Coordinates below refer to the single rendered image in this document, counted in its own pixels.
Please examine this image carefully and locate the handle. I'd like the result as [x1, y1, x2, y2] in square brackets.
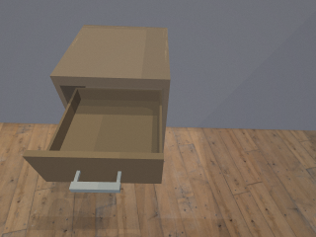
[69, 170, 121, 194]

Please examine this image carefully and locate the drawer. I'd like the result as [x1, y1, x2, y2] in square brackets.
[23, 87, 164, 184]

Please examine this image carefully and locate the cabinet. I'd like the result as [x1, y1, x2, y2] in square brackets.
[50, 25, 171, 153]

